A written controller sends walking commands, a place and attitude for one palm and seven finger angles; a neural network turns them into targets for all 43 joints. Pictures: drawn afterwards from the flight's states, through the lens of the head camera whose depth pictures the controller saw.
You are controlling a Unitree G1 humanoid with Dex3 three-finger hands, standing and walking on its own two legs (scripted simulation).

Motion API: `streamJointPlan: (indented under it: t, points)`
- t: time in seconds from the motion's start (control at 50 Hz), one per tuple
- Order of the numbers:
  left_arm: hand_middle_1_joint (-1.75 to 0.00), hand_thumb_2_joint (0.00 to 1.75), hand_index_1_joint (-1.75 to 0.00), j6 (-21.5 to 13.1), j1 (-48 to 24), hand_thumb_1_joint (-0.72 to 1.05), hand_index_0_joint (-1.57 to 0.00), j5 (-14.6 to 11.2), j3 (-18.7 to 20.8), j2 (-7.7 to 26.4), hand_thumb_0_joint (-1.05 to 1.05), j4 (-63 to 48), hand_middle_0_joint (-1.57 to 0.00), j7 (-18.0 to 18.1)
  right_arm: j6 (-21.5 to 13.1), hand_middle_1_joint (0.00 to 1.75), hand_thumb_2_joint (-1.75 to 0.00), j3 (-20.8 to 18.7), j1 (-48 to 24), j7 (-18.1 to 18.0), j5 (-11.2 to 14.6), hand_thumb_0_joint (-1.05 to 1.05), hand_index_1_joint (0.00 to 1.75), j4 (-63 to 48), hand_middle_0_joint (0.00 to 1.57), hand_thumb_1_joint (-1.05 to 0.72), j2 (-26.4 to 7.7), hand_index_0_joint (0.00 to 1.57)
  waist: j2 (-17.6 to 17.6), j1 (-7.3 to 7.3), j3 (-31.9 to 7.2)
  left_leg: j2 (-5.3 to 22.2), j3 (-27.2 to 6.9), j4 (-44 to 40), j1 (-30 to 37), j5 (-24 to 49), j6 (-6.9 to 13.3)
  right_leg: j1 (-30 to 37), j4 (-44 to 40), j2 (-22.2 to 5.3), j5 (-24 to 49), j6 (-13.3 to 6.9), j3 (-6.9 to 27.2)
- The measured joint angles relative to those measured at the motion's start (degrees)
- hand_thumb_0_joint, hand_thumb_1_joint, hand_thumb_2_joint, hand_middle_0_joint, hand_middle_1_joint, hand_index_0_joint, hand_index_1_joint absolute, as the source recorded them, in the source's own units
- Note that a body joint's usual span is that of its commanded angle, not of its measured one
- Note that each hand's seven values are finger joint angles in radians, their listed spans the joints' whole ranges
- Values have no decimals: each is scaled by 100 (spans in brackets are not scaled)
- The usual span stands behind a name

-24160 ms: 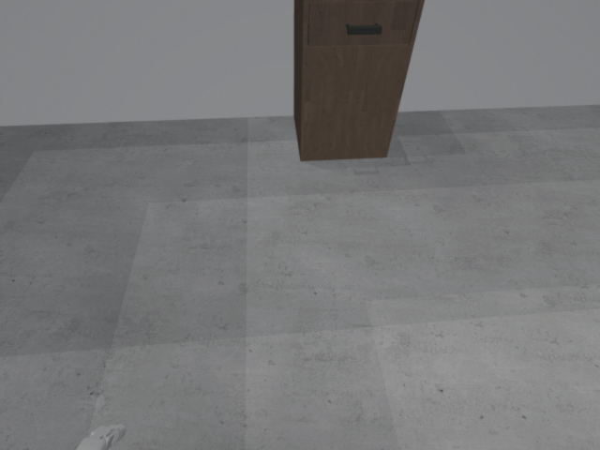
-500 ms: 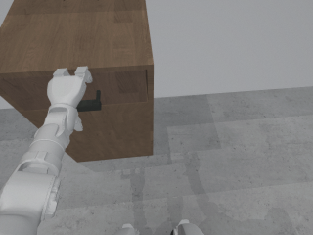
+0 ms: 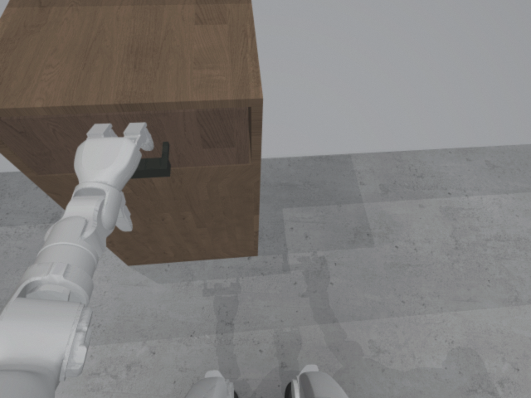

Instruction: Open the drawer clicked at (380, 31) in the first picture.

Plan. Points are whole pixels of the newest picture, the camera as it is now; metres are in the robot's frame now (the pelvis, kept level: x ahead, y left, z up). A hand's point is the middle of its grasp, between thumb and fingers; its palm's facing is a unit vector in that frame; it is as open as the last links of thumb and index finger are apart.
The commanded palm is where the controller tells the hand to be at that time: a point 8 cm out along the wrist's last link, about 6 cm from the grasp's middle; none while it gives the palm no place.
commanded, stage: lower the fingers behind the handle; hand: left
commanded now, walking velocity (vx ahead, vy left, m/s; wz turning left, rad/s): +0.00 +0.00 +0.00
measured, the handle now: (132, 158) +0.52 +0.23 -0.03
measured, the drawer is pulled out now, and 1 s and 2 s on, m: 0.00 0.00 0.00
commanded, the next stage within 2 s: close the thumb around the handle in 1.30 s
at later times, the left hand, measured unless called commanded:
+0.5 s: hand (129, 186) +0.46 +0.22 -0.03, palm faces -0.09 -0.03 -1.00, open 13.8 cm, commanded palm +0.45 +0.22 +0.03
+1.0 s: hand (130, 190) +0.47 +0.23 -0.05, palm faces -0.09 -0.02 -1.00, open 13.8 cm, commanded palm +0.45 +0.22 +0.00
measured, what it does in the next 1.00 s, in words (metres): stands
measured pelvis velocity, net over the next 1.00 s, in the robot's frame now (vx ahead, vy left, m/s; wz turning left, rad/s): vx -0.01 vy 0.00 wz -0.01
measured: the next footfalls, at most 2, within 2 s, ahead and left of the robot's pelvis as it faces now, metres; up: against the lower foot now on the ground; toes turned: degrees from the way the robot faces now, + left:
none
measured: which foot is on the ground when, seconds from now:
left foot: down 0.00-1.00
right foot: down 0.00-1.00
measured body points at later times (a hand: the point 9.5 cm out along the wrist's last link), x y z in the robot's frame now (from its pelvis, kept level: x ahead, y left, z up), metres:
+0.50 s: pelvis +0.00 +0.00 -0.01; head +0.13 -0.01 +0.42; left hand +0.46 +0.22 +0.02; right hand +0.01 -0.28 -0.14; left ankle -0.01 +0.09 -0.68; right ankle +0.01 -0.11 -0.68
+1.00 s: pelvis -0.01 +0.00 -0.03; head +0.13 +0.00 +0.40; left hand +0.47 +0.23 +0.00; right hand +0.01 -0.28 -0.16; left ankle -0.01 +0.09 -0.68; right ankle +0.01 -0.12 -0.68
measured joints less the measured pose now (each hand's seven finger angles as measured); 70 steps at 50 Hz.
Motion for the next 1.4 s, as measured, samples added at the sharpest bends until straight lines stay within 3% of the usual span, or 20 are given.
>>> streamJointPlan:
  t: [0.1, 0.16, 0.22, 0.34, 0.4, 0.48, 0.58, 0.68, 0.84, 0.96, 1.08, 1.22, 1.4]
  points:
    - [-120, 30, -120, 559, -245, -49, -32, 51, 46, -38, 0, 236, -32, 423, -10, 30, -90, 5, -184, 112, -41, 1, 30, 65, 20, -90, 49, 20, 43, -36, -9, 9, -21, 215, -287, -59, -5, -276, 201, 2, -58, -2, -23]
    - [-120, 30, -120, 938, -381, -49, -32, -56, -59, -77, 0, 412, -32, 337, 8, 30, -90, 39, -240, 137, -16, 1, 30, 64, 20, -90, 105, 20, 82, -46, 24, 17, -22, 173, -250, -42, -6, -235, 147, 13, -33, 0, -22]
    - [-120, 30, -120, 1085, -413, -49, -32, -191, -138, -123, 0, 521, -32, 53, 36, 30, -90, 103, -230, 109, 23, 1, 30, 42, 21, -90, 159, 20, 100, -59, 21, 27, -2, 42, -104, -7, -6, -100, 19, 28, 11, 0, 2]
    - [-120, 30, -120, 668, -278, -49, -32, -217, -117, -84, 0, 505, -32, -385, 37, 30, -90, 215, -94, -5, 46, 1, 30, -46, 21, -90, 192, 20, 68, -113, -48, 48, 41, -49, 61, -23, -12, 31, -45, 53, 2, -7, 48]
    - [-120, 30, -120, 366, -156, -49, -32, -122, -15, -17, 0, 392, -32, -324, 35, 30, -90, 203, -46, -19, 25, 1, 30, -76, 21, -90, 160, 20, 53, -113, -87, 60, 52, 81, -63, -87, -17, -104, 96, 61, -62, -15, 58]
    - [-120, 30, -120, 207, 3, -49, -32, -2, 102, 20, 0, 258, -32, -21, 21, 30, -90, 121, -40, 27, -26, 1, 30, -59, 21, -90, 100, 20, 59, -57, -113, 65, 54, 337, -355, -184, -16, -402, 361, 59, -160, -20, 56]
    - [-120, 30, -120, 307, 74, -49, -32, 54, 137, -31, 0, 218, -32, 350, -7, 30, -90, 35, -131, 92, -76, 1, 30, 57, 21, -90, 66, 20, 73, 10, -102, 56, 9, 604, -679, -258, -17, -704, 616, 41, -247, -21, 8]
    - [-120, 30, -120, 530, -144, -49, -32, 36, 89, -49, 0, 297, -31, 473, -27, 30, -90, 44, -265, 98, -88, 1, 30, 140, 21, -90, 97, 20, 56, -41, -106, 44, -62, 729, -846, -274, -29, -834, 715, 27, -276, -34, -62]
    - [-120, 30, -120, 854, -384, -49, -32, -87, -32, -19, 0, 679, -31, 169, -20, 30, -90, 158, -308, 80, -44, 1, 30, 43, 21, -90, 113, 20, 70, -157, -119, 73, -48, 696, -783, -263, -26, -773, 658, 59, -237, -33, -46]
    - [-120, 30, -120, 502, -248, -49, -32, -57, 54, 113, 0, 499, -30, 8, -45, 30, -90, 189, -188, 20, -49, 1, 30, -33, 21, -90, 106, 20, 63, -150, -156, 87, -12, 818, -901, -312, -14, -912, 791, 68, -275, -24, -11]
    - [-120, 30, -120, 342, -230, -49, -32, -1, 64, 127, 0, 324, -30, 234, -70, 30, -90, 131, -160, 53, -72, 1, 30, 32, 21, -90, 97, 20, 97, -92, -155, 75, -34, 1050, -1150, -379, 0, -1143, 1006, 50, -344, -15, -35]
    - [-120, 30, -120, 636, -415, -49, -32, -21, 22, 31, 0, 506, -29, 426, -52, 30, -90, 166, -230, 109, -62, 1, 30, 81, 21, -90, 119, 20, 107, -118, -131, 61, -39, 1090, -1222, -362, 17, -1205, 1037, 36, -326, 2, -40]
    - [-120, 30, -120, 791, -498, -49, -32, -134, -33, 93, 0, 615, -30, 87, -62, 30, -90, 207, -172, 60, -30, 1, 30, -7, 21, -90, 117, 20, 105, -194, -98, 68, -23, 940, -1087, -293, 25, -1069, 869, 49, -239, 13, -19]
